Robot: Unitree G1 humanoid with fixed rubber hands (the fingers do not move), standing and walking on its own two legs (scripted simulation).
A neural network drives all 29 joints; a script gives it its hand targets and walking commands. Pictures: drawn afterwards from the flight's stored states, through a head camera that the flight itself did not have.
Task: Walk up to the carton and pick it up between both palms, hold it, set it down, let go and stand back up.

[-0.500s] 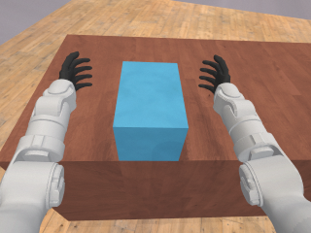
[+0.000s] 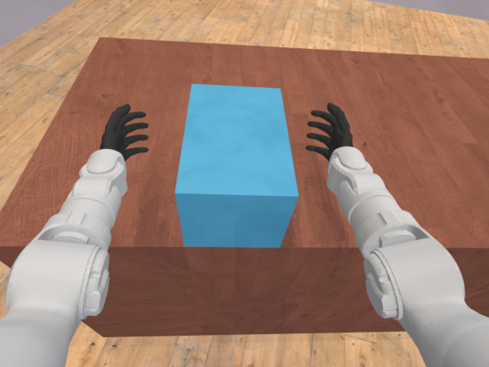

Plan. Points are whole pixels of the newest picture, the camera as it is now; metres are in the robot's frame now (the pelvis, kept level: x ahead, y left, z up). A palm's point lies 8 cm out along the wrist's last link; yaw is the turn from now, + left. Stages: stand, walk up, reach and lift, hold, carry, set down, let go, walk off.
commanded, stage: reach and lift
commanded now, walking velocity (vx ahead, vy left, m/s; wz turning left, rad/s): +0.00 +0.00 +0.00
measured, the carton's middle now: (234, 163) +0.49 +0.04 +0.04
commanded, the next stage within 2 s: none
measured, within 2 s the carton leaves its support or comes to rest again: neither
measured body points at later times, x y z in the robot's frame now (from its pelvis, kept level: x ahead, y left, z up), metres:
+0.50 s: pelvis +0.00 +0.01 -0.01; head +0.06 +0.04 +0.44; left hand +0.47 +0.21 +0.09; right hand +0.48 -0.13 +0.11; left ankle +0.03 +0.13 -0.74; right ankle -0.03 -0.12 -0.74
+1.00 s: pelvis +0.01 +0.02 +0.01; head +0.07 +0.04 +0.45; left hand +0.45 +0.18 +0.09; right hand +0.45 -0.10 +0.10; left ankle +0.03 +0.13 -0.74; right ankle -0.03 -0.12 -0.74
